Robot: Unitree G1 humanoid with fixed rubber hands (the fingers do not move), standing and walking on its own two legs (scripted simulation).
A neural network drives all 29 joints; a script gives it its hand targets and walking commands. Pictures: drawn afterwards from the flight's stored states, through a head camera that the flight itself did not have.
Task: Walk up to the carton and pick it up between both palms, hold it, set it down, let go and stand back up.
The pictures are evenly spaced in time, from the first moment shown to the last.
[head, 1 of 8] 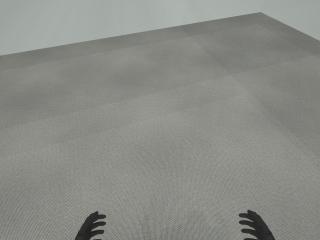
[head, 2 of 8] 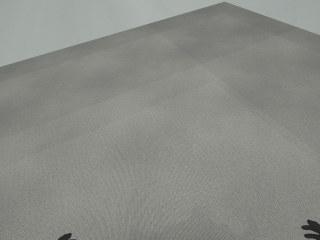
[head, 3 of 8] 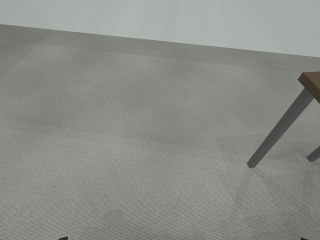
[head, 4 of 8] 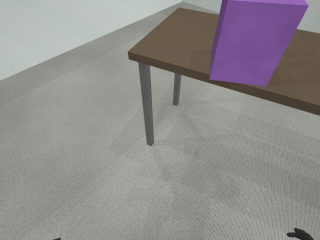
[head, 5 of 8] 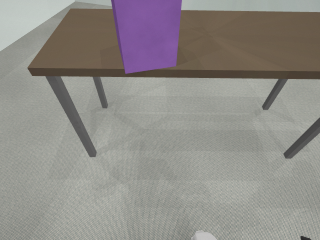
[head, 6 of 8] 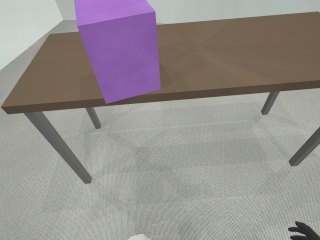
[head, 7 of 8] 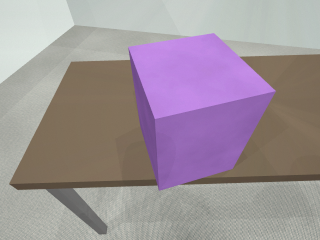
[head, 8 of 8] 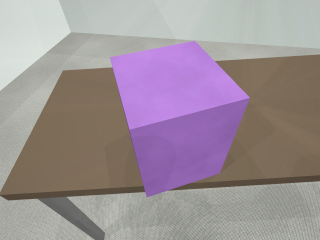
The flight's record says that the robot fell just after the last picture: no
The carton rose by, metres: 0.00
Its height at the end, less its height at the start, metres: +0.00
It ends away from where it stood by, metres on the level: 0.00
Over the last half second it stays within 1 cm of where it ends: yes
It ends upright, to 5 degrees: yes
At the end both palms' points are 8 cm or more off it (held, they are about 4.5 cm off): yes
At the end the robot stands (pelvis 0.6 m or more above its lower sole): yes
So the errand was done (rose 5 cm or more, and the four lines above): no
